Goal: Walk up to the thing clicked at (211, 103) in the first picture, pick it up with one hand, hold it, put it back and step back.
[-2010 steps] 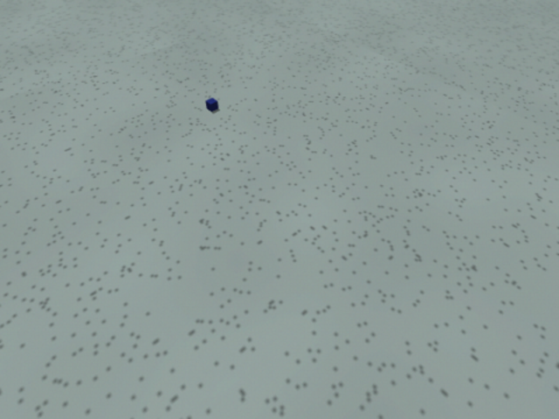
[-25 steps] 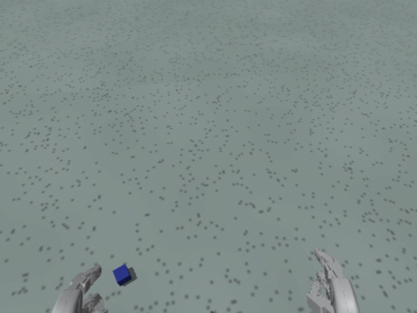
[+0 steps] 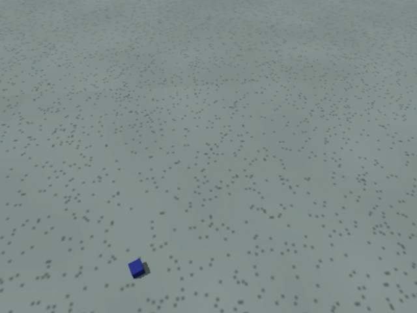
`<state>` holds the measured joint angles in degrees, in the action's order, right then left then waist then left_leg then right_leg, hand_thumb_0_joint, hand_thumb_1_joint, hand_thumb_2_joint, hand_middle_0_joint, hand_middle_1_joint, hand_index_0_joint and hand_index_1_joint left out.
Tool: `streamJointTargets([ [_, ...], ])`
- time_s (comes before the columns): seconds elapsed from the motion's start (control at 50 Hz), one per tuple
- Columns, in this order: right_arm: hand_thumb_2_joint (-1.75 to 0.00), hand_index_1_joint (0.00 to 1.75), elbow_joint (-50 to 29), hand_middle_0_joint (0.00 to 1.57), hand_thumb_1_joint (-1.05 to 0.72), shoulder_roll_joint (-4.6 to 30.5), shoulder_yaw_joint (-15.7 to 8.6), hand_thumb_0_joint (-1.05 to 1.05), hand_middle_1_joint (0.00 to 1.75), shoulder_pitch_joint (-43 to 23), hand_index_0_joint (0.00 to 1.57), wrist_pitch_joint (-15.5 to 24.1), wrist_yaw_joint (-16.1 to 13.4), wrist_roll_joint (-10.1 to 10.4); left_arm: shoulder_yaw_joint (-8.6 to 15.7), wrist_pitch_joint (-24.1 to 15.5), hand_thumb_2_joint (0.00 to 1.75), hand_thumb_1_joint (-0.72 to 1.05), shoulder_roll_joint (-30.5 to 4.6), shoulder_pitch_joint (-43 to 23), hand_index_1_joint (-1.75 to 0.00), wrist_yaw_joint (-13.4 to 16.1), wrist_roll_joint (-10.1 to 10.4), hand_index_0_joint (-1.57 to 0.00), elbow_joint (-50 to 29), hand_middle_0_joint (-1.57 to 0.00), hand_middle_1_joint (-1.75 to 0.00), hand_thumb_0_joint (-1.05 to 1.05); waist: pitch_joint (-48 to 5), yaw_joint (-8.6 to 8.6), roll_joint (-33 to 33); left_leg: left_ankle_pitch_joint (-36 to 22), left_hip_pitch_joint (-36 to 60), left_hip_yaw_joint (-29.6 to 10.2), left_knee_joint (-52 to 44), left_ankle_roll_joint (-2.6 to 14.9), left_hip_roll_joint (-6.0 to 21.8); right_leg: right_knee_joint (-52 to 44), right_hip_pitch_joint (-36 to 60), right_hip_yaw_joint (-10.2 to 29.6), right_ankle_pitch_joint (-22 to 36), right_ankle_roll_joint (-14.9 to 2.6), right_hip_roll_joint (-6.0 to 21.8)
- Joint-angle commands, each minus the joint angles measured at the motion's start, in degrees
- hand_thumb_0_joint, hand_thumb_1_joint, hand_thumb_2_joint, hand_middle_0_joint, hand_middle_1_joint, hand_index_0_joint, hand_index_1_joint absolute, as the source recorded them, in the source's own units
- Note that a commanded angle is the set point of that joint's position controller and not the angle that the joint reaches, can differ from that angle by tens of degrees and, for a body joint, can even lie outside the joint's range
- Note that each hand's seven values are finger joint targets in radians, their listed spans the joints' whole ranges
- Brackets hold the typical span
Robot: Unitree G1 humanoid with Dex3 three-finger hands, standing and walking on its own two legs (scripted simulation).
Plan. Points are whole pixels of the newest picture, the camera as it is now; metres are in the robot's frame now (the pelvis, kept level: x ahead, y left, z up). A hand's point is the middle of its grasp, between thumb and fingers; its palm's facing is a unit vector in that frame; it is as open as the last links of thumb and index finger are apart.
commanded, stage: stand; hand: left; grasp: from above
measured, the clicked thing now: (136, 268) +0.44 +0.31 -0.74
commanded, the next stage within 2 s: none
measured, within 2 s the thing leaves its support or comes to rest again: neither
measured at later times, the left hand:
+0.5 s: hand out of the picture +0.03 +0.23 -0.15, palm faces +0.03 -0.94 -0.33, open 7.4 cm
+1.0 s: hand out of the picture +0.06 +0.22 -0.14, palm faces +0.02 -0.95 -0.32, open 7.4 cm
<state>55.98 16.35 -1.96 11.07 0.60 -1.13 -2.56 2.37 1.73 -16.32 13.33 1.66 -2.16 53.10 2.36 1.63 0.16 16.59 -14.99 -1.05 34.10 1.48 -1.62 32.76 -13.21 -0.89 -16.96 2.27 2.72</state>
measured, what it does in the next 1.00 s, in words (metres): stands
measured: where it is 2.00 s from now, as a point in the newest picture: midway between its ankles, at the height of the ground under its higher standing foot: outside the picture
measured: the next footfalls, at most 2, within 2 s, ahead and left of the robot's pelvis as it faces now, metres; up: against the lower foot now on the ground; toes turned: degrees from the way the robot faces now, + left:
none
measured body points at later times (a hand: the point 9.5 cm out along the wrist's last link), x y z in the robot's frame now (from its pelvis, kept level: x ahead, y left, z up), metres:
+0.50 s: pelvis -0.01 -0.01 +0.01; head -0.03 -0.01 +0.46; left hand +0.02 +0.28 -0.12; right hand +0.05 -0.29 -0.13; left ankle +0.02 +0.10 -0.73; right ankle +0.01 -0.15 -0.73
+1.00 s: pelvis +0.00 -0.02 +0.02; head +0.00 -0.02 +0.47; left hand +0.06 +0.27 -0.12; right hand +0.06 -0.30 -0.13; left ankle +0.02 +0.10 -0.73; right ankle +0.01 -0.15 -0.73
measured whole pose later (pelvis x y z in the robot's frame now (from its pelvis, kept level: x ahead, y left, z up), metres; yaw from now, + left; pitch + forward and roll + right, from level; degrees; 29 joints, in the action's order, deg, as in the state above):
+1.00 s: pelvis +0.00 -0.02 +0.02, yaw +0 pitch -4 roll +0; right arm 65.6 18.1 -0.4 8.1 0.1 -0.8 -1.0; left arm 1.2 -0.3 -17.0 7.2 0.6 -1.0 65.8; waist 3.4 0.4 1.2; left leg 9.3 -6.6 -1.9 20.1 0.0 -0.5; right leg 19.5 -5.1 -1.8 -10.2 1.0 1.6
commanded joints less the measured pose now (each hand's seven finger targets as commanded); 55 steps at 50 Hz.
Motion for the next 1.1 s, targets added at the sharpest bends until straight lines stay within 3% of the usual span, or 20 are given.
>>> streamJointTargets([
  [0.0, -0.9, 0.3, -2.0, 0.2, -0.9, 10.1, -2.5, 0.0, 0.3, -3.4, 0.2, 1.4, -0.8, 0.4, 2.2, -2.4, 0.9, 0.9, -9.3, -3.2, -0.3, 0.9, 0.2, -0.2, -0.8, -0.2, -0.3, 0.0, -2.5, -0.57, 1.6, -7.7, 4.0, -7.8, -13.0, 0.99, 5.9, -8.8, 3.7, 3.4, 6.9, -2.91, 2.9],
  [0.1, -0.9, 0.3, 1.2, 0.2, -0.9, 10.2, -2.3, 0.0, 0.3, -2.7, 0.2, 0.9, -0.9, 0.9, 1.7, -2.6, 0.9, 0.9, -10.2, -3.7, -0.3, 1.1, 0.3, -0.2, 3.4, -0.2, -0.3, 0.0, -1.6, -1.29, -0.3, -11.6, 8.1, -6.8, -14.1, 0.47, 6.0, -12.0, 4.5, 3.6, 8.9, -2.51, 3.4],
  [0.22, -0.9, 0.3, 3.1, 0.2, -0.9, 10.4, -2.1, 0.0, 0.3, -4.3, 0.2, 0.0, -0.7, 0.9, 1.3, -2.2, 0.9, 0.9, -10.4, -3.4, -0.3, 1.0, 0.1, -0.2, 6.9, -0.2, -0.3, 0.0, 2.6, -0.8, -0.2, -1.8, 5.3, -7.6, -17.8, 0.1, 6.0, -14.7, 4.0, 3.0, 2.6, -2.22, 2.9],
  [0.36, -0.9, 0.3, 4.4, 0.2, -0.9, 10.8, -1.9, 0.0, 0.3, -4.4, 0.2, 0.0, -0.2, 1.0, 1.2, -2.6, 0.9, 0.9, -11.2, -3.9, -0.3, 0.7, 0.3, -0.2, 8.3, -0.2, -0.3, 0.0, 1.8, -0.75, 0.7, -0.7, 4.5, -7.5, -18.6, 0.35, 6.2, -16.1, 5.7, 3.8, 2.2, -2.26, 3.6],
  [0.52, -0.9, 0.3, 5.1, 0.2, -0.9, 11.6, -1.6, 0.0, 0.3, -4.2, 0.2, -0.1, -0.1, 1.1, 1.3, -2.4, 0.9, 0.9, -12.3, -4.8, -0.3, 0.3, 0.4, -0.2, 9.0, -0.2, -0.3, 0.0, 3.9, -0.97, 0.8, 4.8, 2.2, -8.2, -19.9, 0.2, 6.5, -16.7, 3.8, 4.3, -3.2, -2.5, 3.3],
  [0.58, -0.9, 0.3, 5.2, 0.2, -0.9, 11.6, -1.5, 0.0, 0.3, -4.0, 0.2, 0.1, 0.0, 1.2, 1.3, -2.8, 0.9, 0.9, -12.6, -5.3, -0.3, 0.2, 0.6, -0.2, 8.8, -0.2, -0.3, 0.0, 0.7, -1.18, 0.1, -0.3, 4.6, -7.3, -18.2, 0.42, 6.5, -17.2, 5.0, 5.1, -0.5, -2.86, 4.2],
  [0.64, -0.9, 0.3, 5.5, 0.2, -0.9, 11.9, -1.3, 0.0, 0.3, -4.0, 0.2, 0.3, 0.0, 1.3, 1.1, -2.9, 0.9, 0.9, -12.3, -5.9, -0.3, 0.1, 0.6, -0.2, 9.0, -0.2, -0.3, 0.0, 1.3, -1.29, -0.4, -2.1, 4.8, -7.4, -18.1, 0.34, 6.6, -17.2, 4.8, 4.9, 0.4, -2.7, 4.2],
  [0.72, -0.9, 0.3, 5.9, 0.2, -0.9, 11.9, -0.9, 0.0, 0.3, -3.9, 0.2, 0.6, 0.0, 1.3, 1.1, -3.1, 0.9, 0.9, -12.5, -6.7, -0.3, 0.2, 1.0, -0.2, 9.1, -0.2, -0.3, 0.0, -0.2, -1.45, -0.3, -8.4, 6.3, -6.9, -17.8, 0.33, 6.8, -16.8, 6.7, 4.5, 6.5, -2.75, 4.4],
  [0.76, -0.9, 0.3, 6.1, 0.2, -0.9, 12.1, -0.8, 0.0, 0.3, -4.1, 0.2, 0.6, -0.1, 1.3, 1.1, -3.0, 0.9, 0.9, -12.3, -6.6, -0.3, 0.2, 1.0, -0.2, 9.3, -0.2, -0.3, 0.0, -1.1, -1.38, -0.1, -9.7, 7.5, -6.6, -17.4, 0.38, 7.1, -16.9, 7.1, 4.4, 7.5, -2.79, 4.6],
  [0.8, -0.9, 0.3, 6.5, 0.2, -0.9, 12.2, -0.7, 0.0, 0.3, -3.8, 0.2, 0.5, -0.1, 1.3, 1.2, -2.9, 0.9, 0.9, -12.8, -7.0, -0.3, 0.1, 1.1, -0.2, 9.3, -0.2, -0.3, 0.0, 0.8, -1.49, -0.4, -6.7, 5.7, -6.7, -18.4, 0.14, 6.9, -17.4, 6.5, 4.5, 5.2, -2.64, 4.3],
  [0.88, -0.9, 0.3, 6.6, 0.2, -0.9, 12.3, -0.5, 0.0, 0.3, -4.3, 0.2, 0.6, -0.2, 1.3, 1.2, -2.9, 0.9, 0.9, -12.6, -7.4, -0.3, 0.0, 1.2, -0.2, 9.4, -0.2, -0.3, 0.0, -1.0, -1.35, -0.1, -10.7, 6.9, -6.6, -18.1, 0.1, 7.3, -16.9, 8.2, 4.2, 8.7, -2.69, 4.6],
  [0.94, -0.9, 0.3, 6.9, 0.2, -0.9, 12.4, -0.5, 0.0, 0.3, -4.7, 0.2, 0.7, -0.3, 1.4, 1.0, -2.9, 0.9, 0.9, -12.2, -7.2, -0.3, -0.1, 1.1, -0.2, 9.7, -0.2, -0.3, 0.0, -0.2, -1.23, -0.1, -10.1, 7.3, -6.7, -18.5, -0.1, 7.4, -17.2, 7.1, 3.9, 7.7, -2.61, 4.3],
  [1.02, -0.9, 0.3, 6.5, 0.2, -0.9, 12.8, -0.6, 0.0, 0.3, -5.6, 0.2, 0.9, -0.2, 1.5, 1.2, -3.2, 0.9, 0.9, -12.6, -8.2, -0.3, 0.0, 1.2, -0.2, 9.1, -0.2, -0.3, 0.0, -2.7, -1.23, 0.0, -16.1, 9.0, -6.1, -17.4, 0.07, 7.8, -17.0, 9.1, 3.9, 13.2, -2.51, 4.8],
  [1.08, -0.9, 0.3, 6.9, 0.2, -0.9, 13.1, -0.6, 0.0, 0.3, -5.6, 0.2, 0.9, -0.2, 1.5, 1.2, -3.1, 0.9, 0.9, -12.9, -8.4, -0.3, -0.1, 1.3, -0.2, 9.4, -0.2, -0.3, 0.0, -1.2, -1.37, -0.1, -13.8, 8.3, -6.3, -18.4, -0.12, 7.8, -17.6, 8.3, 4.0, 10.5, -2.4, 4.6],
])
